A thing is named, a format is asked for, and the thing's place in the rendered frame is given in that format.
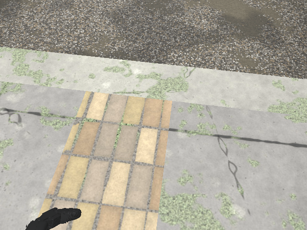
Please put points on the left robot hand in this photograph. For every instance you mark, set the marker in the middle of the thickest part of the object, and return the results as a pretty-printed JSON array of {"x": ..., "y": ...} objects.
[{"x": 53, "y": 218}]

